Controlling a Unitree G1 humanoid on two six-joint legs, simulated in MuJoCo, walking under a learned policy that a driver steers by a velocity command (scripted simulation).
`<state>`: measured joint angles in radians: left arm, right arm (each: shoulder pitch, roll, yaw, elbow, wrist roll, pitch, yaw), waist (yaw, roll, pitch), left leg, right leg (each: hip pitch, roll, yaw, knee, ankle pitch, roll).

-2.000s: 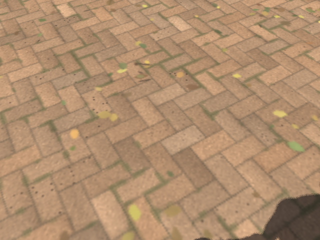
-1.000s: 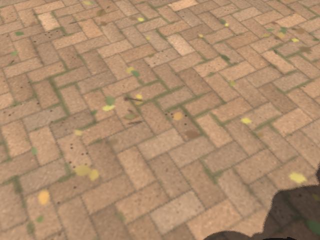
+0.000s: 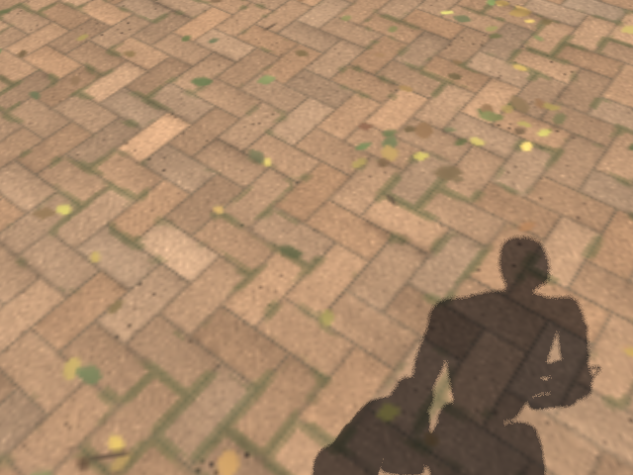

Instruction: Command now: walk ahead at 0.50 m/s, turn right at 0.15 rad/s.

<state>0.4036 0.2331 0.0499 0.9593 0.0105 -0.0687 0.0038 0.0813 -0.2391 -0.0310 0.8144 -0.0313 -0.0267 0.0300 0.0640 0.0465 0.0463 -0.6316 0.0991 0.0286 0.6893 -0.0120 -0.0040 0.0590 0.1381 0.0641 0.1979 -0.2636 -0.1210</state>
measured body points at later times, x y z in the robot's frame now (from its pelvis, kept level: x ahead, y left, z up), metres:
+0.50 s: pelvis +0.27 +0.04 +0.01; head +0.30 +0.05 +0.45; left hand +0.43 +0.28 -0.12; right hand +0.23 -0.21 -0.13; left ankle +0.21 +0.11 -0.74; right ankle +0.43 -0.11 -0.69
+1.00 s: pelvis +0.52 +0.03 +0.00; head +0.55 +0.03 +0.45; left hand +0.43 +0.28 -0.13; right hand +0.76 -0.16 -0.11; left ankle +0.60 +0.20 -0.68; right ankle +0.48 -0.08 -0.74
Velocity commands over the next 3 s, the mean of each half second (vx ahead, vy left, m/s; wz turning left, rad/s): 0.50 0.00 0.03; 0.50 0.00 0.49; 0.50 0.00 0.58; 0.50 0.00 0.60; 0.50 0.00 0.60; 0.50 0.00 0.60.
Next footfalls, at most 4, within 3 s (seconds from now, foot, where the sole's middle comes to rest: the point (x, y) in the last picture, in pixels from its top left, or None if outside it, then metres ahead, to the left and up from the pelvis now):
0.12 left None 0.25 0.11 -0.78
0.64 right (397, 451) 0.52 -0.07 -0.78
1.16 left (269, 364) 0.70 0.21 -0.78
1.70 right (262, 242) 1.06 0.27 -0.78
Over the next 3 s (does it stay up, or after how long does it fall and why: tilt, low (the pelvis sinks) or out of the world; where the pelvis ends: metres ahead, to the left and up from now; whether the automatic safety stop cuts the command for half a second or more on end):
stays up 1.17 0.85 0.00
